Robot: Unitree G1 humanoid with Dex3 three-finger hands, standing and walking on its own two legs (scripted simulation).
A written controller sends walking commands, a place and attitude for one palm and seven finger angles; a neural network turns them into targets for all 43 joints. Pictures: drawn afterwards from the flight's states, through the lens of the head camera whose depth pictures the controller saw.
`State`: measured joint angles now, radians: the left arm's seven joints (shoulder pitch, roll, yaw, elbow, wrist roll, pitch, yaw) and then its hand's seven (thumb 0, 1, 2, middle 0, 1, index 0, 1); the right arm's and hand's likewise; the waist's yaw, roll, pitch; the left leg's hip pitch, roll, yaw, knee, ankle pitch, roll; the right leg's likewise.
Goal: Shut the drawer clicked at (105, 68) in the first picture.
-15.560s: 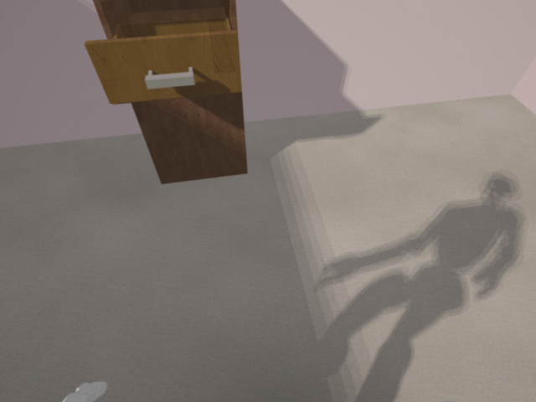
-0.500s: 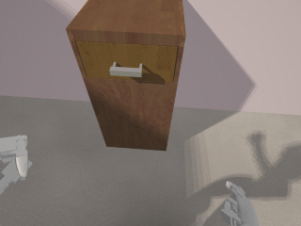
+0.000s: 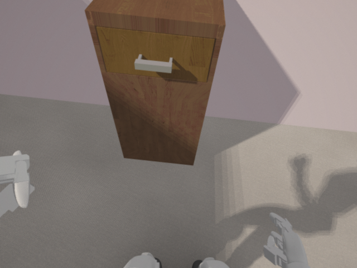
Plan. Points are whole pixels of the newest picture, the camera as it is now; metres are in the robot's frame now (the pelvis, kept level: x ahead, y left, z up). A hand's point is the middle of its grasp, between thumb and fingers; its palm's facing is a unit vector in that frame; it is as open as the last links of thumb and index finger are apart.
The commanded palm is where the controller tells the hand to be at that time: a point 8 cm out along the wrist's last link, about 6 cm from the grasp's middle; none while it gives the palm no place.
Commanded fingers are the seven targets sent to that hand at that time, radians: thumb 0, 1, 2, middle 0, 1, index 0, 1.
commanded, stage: step back with the hand held close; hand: left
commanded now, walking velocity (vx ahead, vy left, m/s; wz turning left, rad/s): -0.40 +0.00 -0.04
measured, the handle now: (154, 62) +0.76 +0.12 +0.01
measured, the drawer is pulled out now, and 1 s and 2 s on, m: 0.00 0.00 0.00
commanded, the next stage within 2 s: stop stepping back and stand still in 0.34 s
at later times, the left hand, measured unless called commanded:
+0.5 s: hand out of the picture +0.12 +0.22 +0.19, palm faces +0.21 -0.82 -0.54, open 3.2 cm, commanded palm +0.06 +0.27 +0.20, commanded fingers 0.00 0.90 0.90 -1.40 -1.60 -1.40 -1.60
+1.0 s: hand out of the picture +0.08 +0.23 +0.18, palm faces +0.29 -0.85 -0.44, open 3.2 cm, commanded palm +0.03 +0.28 +0.20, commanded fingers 0.00 0.90 0.90 -1.40 -1.60 -1.40 -1.60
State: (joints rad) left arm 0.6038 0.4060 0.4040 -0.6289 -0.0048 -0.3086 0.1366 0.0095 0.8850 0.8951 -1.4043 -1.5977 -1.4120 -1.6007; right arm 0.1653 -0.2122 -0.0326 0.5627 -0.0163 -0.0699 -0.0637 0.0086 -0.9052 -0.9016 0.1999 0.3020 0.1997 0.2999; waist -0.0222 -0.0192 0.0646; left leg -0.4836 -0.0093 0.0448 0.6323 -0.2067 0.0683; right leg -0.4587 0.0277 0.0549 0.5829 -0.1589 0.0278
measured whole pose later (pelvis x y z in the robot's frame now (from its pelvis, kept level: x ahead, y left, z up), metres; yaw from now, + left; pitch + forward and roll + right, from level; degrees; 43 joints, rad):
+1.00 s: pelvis -0.12 +0.01 +0.02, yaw -5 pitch -1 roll -3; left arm 0.66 0.40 0.35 -0.59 -0.04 -0.20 0.14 0.01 0.89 0.90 -1.40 -1.60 -1.41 -1.60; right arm 0.23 -0.19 0.02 0.62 -0.02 -0.11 -0.08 0.01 -0.90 -0.90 0.20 0.30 0.20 0.30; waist 0.00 0.02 -0.02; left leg -0.37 0.02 0.02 0.54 -0.21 0.02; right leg -0.19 0.06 -0.01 0.44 -0.24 -0.02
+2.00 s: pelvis -0.09 +0.00 +0.02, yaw -3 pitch -2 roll +0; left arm 0.33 0.14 -0.02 1.15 0.01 0.00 0.04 0.00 0.91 0.90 -0.28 -0.40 -0.29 -0.40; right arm 0.26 -0.14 -0.01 1.14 -0.02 0.02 -0.04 0.01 -0.92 -0.90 0.20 0.30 0.20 0.30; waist 0.00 0.02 0.05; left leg -0.26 -0.02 0.02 0.42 -0.14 0.03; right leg -0.11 0.02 -0.02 0.42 -0.29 -0.02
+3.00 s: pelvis -0.07 -0.02 +0.02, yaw -4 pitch -1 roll +0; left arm 0.29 0.13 0.00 1.14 0.01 -0.01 0.04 0.00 0.91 0.90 -0.20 -0.30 -0.20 -0.30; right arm 0.24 -0.14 -0.02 1.14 -0.02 0.01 -0.04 0.00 -0.91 -0.90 0.20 0.30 0.20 0.30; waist 0.00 0.01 0.05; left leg -0.23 0.01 0.03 0.42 -0.17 0.00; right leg -0.07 0.05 -0.01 0.38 -0.29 -0.05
